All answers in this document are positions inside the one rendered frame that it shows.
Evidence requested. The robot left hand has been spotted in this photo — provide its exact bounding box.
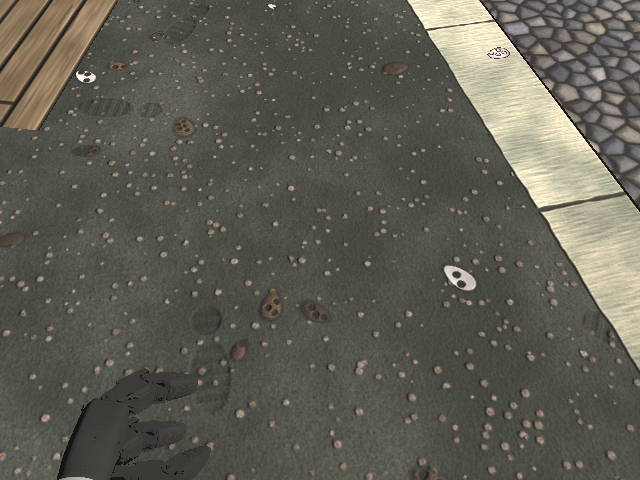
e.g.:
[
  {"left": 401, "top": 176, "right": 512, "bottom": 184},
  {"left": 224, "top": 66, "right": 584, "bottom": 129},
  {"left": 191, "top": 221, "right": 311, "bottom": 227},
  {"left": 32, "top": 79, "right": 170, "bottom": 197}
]
[{"left": 57, "top": 368, "right": 211, "bottom": 480}]

